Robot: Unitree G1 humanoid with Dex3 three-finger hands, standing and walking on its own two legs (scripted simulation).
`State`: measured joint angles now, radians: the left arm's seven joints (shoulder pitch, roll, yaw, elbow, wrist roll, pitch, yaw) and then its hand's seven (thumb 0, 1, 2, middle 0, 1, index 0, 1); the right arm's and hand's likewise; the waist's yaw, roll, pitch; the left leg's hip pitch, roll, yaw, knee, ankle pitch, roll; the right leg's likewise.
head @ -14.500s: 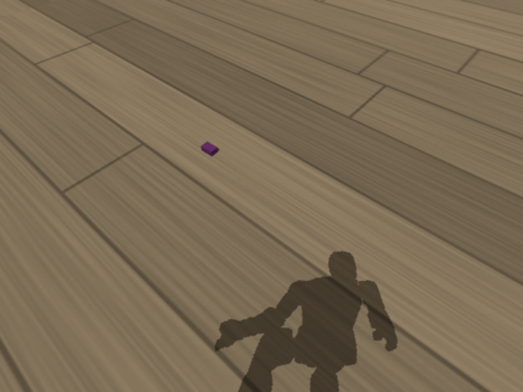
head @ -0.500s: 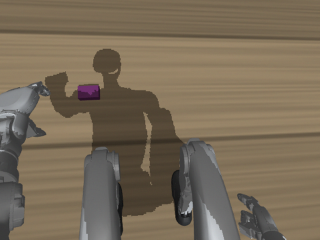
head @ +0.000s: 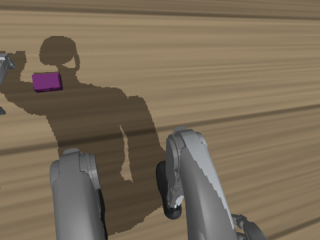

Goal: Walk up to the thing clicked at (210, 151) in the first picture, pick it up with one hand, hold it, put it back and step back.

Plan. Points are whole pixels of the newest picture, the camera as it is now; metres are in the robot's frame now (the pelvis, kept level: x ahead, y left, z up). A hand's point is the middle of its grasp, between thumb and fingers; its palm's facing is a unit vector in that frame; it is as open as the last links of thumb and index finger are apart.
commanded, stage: rise first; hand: left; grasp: from above
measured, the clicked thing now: (48, 82) +0.57 +0.24 -0.34
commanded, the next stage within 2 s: none
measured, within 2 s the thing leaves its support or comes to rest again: neither
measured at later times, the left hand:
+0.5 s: hand (2, 86) +0.51 +0.31 -0.18, palm faces -0.46 -0.04 -0.89, open 12.6 cm
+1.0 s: hand (8, 83) +0.52 +0.30 -0.20, palm faces -0.46 -0.03 -0.89, open 12.7 cm
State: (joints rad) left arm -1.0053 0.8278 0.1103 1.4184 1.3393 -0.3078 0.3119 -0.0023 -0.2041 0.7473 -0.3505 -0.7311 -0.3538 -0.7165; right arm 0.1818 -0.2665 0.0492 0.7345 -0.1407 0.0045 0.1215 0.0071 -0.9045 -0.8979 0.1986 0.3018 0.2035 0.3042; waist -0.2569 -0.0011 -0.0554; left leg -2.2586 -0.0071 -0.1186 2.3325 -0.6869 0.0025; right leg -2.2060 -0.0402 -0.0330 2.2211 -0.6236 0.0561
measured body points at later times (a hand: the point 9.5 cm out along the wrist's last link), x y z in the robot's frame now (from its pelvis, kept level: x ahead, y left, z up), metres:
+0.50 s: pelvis +0.01 +0.00 -0.01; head +0.28 +0.07 +0.34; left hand +0.53 +0.31 -0.13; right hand +0.03 -0.28 -0.10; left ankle +0.08 +0.12 -0.32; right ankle +0.11 -0.14 -0.32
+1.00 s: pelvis +0.00 +0.00 -0.02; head +0.28 +0.08 +0.33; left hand +0.54 +0.30 -0.14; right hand +0.02 -0.27 -0.11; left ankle +0.08 +0.12 -0.32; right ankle +0.11 -0.14 -0.32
